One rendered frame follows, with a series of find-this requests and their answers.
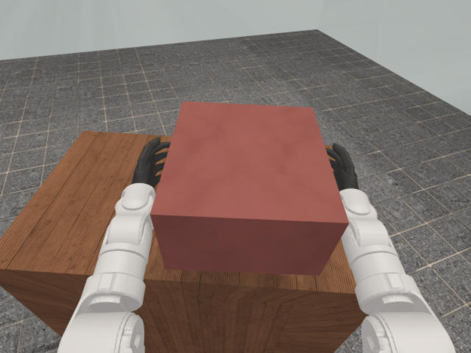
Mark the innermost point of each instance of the robot left hand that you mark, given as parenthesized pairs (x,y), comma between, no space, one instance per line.
(146,169)

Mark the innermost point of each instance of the robot left upper arm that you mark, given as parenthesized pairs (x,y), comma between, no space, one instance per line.
(116,332)

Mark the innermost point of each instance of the robot right forearm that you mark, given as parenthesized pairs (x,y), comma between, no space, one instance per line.
(381,282)

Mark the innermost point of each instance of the robot right hand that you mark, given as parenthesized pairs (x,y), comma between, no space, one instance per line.
(344,170)

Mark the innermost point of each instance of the pedestal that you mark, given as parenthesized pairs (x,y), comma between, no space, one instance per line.
(52,247)

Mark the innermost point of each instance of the robot left forearm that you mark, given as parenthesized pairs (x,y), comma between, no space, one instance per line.
(117,284)

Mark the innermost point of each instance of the carton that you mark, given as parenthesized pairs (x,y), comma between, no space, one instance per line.
(247,188)

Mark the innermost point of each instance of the robot right upper arm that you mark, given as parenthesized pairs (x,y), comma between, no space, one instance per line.
(403,332)

